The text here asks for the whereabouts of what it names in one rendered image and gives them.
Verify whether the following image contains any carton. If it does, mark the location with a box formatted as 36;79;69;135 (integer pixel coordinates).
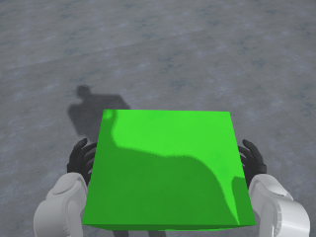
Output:
82;109;257;231

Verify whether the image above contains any right robot hand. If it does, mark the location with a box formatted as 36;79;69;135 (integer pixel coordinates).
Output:
237;139;267;190

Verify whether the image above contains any left robot forearm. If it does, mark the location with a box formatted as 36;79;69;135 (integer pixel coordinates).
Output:
34;172;88;237

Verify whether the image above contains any left robot hand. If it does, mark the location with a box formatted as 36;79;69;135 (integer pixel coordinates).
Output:
66;138;98;187

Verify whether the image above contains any right robot forearm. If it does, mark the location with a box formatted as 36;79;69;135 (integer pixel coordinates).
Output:
248;174;310;237

